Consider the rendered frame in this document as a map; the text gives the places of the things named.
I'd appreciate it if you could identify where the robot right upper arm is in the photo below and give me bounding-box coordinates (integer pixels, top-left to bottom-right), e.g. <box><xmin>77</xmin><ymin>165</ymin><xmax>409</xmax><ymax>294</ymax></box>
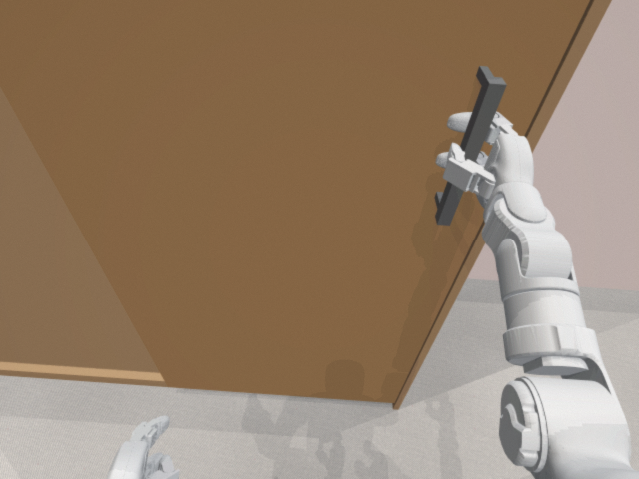
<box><xmin>499</xmin><ymin>376</ymin><xmax>639</xmax><ymax>479</ymax></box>

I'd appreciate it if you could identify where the robot right forearm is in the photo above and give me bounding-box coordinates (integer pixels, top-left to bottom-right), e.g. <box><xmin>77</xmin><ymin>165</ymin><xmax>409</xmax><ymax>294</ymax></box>
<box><xmin>482</xmin><ymin>182</ymin><xmax>631</xmax><ymax>463</ymax></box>

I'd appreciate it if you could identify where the right robot hand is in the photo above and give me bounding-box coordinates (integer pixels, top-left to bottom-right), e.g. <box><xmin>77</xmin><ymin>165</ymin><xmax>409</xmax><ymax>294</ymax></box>
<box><xmin>436</xmin><ymin>112</ymin><xmax>534</xmax><ymax>208</ymax></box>

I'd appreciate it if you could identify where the wardrobe door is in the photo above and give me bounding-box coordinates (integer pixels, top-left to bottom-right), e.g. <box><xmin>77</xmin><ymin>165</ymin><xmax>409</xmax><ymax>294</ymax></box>
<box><xmin>0</xmin><ymin>0</ymin><xmax>590</xmax><ymax>403</ymax></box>
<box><xmin>0</xmin><ymin>87</ymin><xmax>160</xmax><ymax>373</ymax></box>

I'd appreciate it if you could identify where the left robot hand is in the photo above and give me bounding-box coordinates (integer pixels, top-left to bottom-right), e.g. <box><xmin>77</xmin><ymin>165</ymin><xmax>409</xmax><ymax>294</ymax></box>
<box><xmin>106</xmin><ymin>415</ymin><xmax>180</xmax><ymax>479</ymax></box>

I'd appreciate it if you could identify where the handle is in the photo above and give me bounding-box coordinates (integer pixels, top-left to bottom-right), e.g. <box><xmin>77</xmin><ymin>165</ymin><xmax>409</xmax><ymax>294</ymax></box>
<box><xmin>435</xmin><ymin>66</ymin><xmax>507</xmax><ymax>226</ymax></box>

